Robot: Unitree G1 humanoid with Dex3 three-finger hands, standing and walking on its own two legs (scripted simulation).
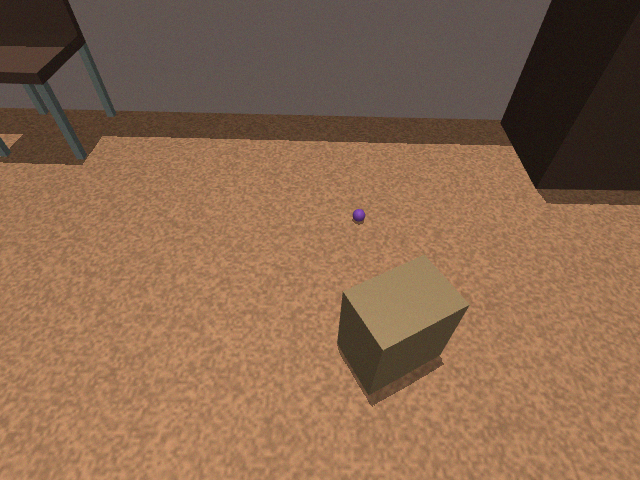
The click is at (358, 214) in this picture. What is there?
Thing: free ball
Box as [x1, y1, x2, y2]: [353, 209, 364, 220]
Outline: 356,209 353,212 354,219 363,219 364,212 361,209
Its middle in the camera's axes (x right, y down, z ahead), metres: +0.17 -0.13 +1.73
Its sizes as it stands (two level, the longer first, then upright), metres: 0.056 0.056 0.056
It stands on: the floor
